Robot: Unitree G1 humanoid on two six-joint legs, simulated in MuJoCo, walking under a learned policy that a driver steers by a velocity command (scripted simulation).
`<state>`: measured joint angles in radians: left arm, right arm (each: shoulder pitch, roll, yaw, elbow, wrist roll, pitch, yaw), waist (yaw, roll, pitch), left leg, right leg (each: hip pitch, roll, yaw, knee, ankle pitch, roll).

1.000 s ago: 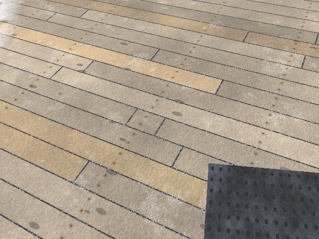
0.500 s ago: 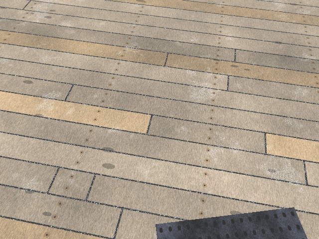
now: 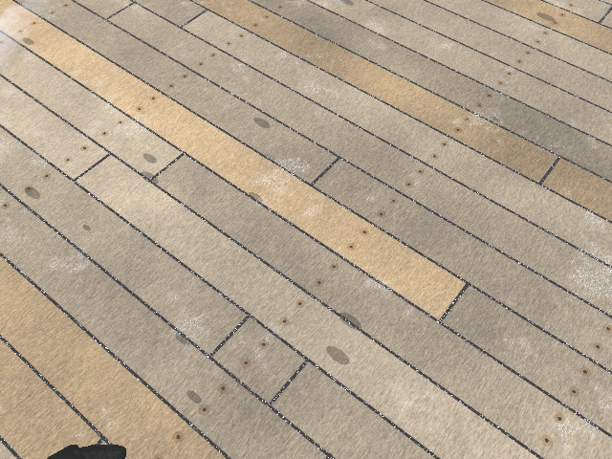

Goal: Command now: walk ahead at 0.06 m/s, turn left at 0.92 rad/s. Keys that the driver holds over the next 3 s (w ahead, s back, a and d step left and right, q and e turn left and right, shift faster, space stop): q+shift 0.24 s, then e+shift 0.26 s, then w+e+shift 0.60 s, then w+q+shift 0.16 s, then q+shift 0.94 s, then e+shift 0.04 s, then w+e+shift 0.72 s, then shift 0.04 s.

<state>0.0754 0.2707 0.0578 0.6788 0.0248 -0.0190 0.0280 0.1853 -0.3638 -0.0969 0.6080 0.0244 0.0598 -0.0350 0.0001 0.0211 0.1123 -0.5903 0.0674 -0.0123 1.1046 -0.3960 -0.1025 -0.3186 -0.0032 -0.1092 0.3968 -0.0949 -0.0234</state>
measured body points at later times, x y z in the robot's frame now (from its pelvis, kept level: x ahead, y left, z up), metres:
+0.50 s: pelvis +0.06 +0.05 +0.00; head +0.08 +0.07 +0.45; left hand +0.10 +0.35 -0.12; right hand +0.31 -0.13 -0.07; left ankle +0.04 +0.14 -0.74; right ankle +0.11 -0.09 -0.70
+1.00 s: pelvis +0.26 -0.03 +0.00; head +0.28 -0.06 +0.45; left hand +0.29 +0.25 -0.11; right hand +0.41 -0.32 -0.09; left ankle +0.36 +0.10 -0.68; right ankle +0.12 -0.10 -0.74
